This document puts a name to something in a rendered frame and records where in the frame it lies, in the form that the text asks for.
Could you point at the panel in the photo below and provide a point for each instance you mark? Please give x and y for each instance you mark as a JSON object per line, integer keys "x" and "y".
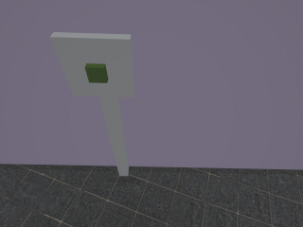
{"x": 74, "y": 50}

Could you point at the button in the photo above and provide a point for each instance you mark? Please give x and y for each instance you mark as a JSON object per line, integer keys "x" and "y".
{"x": 96, "y": 72}

